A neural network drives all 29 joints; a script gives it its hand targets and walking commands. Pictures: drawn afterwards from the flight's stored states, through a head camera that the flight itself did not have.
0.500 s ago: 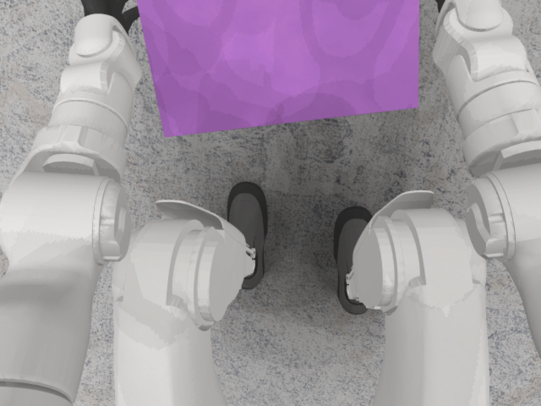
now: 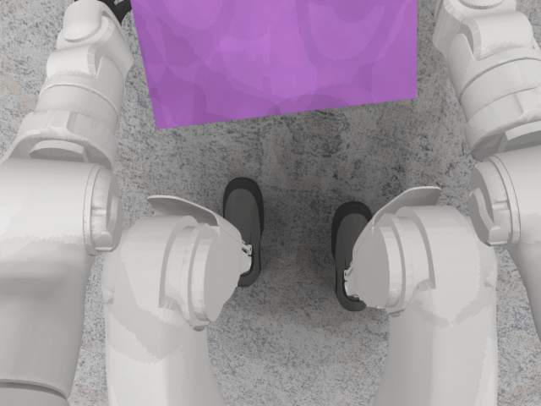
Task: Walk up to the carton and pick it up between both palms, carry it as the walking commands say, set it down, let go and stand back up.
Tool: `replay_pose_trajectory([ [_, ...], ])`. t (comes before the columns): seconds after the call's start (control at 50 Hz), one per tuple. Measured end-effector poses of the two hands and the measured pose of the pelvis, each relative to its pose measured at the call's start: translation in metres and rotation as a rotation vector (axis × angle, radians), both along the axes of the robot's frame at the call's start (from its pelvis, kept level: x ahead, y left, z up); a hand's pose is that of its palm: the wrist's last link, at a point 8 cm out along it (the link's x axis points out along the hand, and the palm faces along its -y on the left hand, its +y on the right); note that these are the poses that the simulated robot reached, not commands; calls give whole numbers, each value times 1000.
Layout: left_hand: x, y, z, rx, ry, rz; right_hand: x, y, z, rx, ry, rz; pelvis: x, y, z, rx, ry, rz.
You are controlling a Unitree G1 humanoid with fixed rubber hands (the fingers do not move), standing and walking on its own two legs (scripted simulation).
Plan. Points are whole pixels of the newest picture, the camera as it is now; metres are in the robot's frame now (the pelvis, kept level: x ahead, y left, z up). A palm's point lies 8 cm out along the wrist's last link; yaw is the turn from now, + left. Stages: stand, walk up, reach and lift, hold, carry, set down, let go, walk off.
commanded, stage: reach and lift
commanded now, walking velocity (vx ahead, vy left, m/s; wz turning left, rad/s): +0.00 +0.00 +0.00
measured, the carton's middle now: (275, 25) +0.51 +0.04 -0.25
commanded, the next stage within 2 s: none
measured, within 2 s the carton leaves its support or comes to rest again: leaves its support in 0.24 s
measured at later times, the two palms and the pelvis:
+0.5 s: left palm out of the picture +0.52 +0.21 -0.12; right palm out of the picture +0.54 -0.16 -0.13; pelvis -0.01 +0.00 +0.02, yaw -1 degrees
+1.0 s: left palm out of the picture +0.52 +0.21 -0.07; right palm out of the picture +0.54 -0.16 -0.10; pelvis -0.01 +0.00 +0.05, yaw -2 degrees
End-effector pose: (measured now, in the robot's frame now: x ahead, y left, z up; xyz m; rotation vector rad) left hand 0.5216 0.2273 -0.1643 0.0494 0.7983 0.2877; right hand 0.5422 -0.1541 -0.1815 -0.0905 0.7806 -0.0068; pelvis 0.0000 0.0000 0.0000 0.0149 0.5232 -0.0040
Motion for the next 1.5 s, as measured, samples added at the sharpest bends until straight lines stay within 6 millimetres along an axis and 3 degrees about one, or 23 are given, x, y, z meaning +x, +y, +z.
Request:
replay_pose_trajectory([
  [0.24, 1, -4, 9, 6, -23, -10, -5, -3, 7, -33, -6, -10, -4, -1, 7, 1, -32, -9],
  [0.42, -2, -17, 32, -51, -91, 1, -9, -9, 32, -91, 8, -19, -11, -2, 17, -9, -58, -14],
  [0.6, 1, -18, 60, -49, -116, -18, 3, -11, 69, -94, -17, -35, -16, 2, 29, -17, -75, -15],
  [0.9, 1, -15, 73, -15, -126, 9, -2, -4, 73, -87, -35, -72, -12, 4, 41, -14, -58, -22],
  [1.5, -21, -16, 158, 0, -178, 36, -14, -3, 164, -77, -92, -76, -32, -1, 92, -4, -106, -23],
])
